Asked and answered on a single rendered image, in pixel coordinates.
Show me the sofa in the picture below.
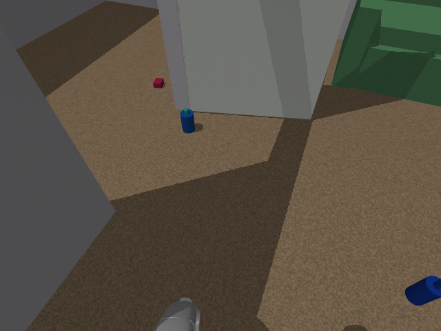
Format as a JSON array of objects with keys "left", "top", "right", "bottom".
[{"left": 332, "top": 0, "right": 441, "bottom": 107}]

